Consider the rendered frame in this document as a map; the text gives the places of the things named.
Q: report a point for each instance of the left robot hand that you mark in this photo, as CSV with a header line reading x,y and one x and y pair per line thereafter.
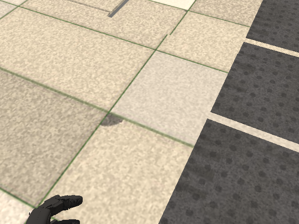
x,y
51,207

